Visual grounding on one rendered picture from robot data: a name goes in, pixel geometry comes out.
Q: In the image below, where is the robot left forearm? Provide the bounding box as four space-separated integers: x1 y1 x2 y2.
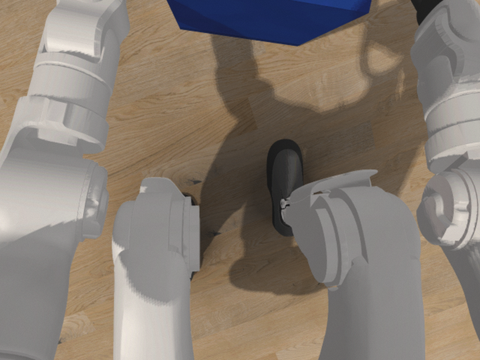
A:
0 0 130 169

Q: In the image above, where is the left robot upper arm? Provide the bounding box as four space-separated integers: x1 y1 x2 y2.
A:
0 148 109 360

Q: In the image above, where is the robot right forearm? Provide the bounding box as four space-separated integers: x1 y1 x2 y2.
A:
410 0 480 174

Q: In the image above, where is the right robot upper arm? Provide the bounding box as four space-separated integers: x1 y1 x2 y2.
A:
416 167 480 341

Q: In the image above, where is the right robot hand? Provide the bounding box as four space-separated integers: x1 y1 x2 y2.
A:
411 0 443 26

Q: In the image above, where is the robot left shin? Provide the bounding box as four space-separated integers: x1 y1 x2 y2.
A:
112 177 192 274

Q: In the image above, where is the right robot thigh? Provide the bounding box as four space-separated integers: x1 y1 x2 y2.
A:
303 186 425 360

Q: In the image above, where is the carton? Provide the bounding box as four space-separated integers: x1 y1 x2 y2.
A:
167 0 371 46

